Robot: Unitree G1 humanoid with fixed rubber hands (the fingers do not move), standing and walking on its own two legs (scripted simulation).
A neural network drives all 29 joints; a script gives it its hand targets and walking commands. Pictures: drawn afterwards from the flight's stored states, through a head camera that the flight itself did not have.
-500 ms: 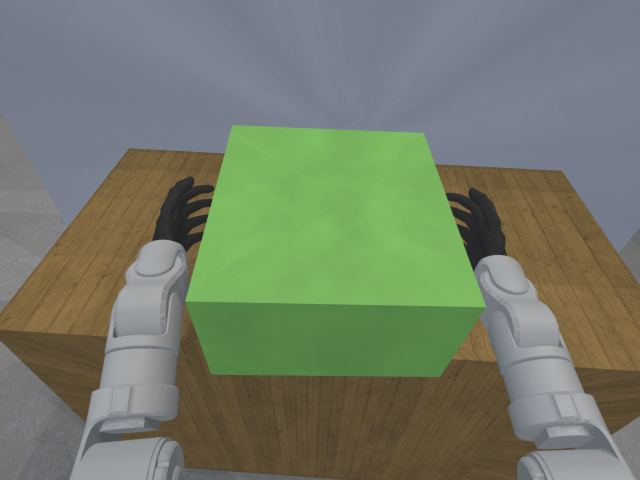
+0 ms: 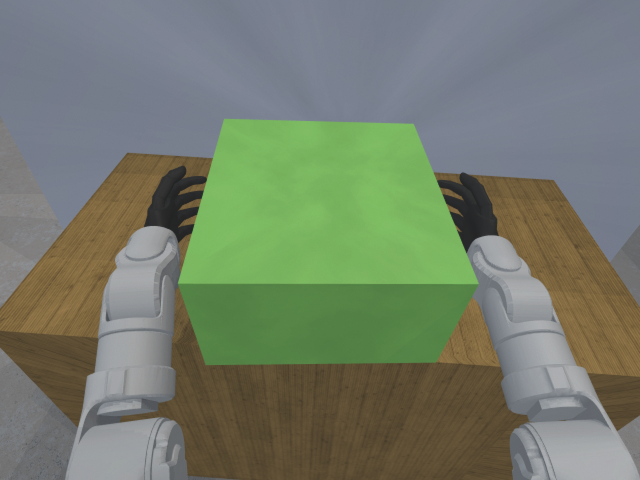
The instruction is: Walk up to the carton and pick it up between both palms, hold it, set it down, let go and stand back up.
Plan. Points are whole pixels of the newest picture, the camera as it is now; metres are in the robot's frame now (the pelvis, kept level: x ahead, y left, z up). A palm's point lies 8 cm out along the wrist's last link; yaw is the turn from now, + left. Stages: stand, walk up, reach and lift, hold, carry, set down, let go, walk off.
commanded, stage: reach and lift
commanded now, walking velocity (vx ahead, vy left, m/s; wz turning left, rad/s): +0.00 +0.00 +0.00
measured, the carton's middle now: (321, 230) +0.42 +0.00 +0.12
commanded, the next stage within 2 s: hold in 0.34 s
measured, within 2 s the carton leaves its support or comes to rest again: neither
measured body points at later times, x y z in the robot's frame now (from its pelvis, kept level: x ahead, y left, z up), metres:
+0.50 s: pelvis -0.01 +0.00 +0.00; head -0.04 +0.01 +0.45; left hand +0.38 +0.18 +0.18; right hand +0.37 -0.20 +0.17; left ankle +0.01 +0.13 -0.75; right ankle +0.01 -0.12 -0.75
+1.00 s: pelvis -0.01 +0.01 +0.00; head -0.05 +0.02 +0.45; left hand +0.37 +0.20 +0.19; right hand +0.37 -0.18 +0.19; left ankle +0.01 +0.13 -0.75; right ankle +0.01 -0.12 -0.75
